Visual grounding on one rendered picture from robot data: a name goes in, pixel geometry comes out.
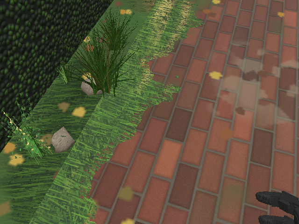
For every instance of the robot right hand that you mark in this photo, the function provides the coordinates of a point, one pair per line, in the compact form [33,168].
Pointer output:
[285,201]

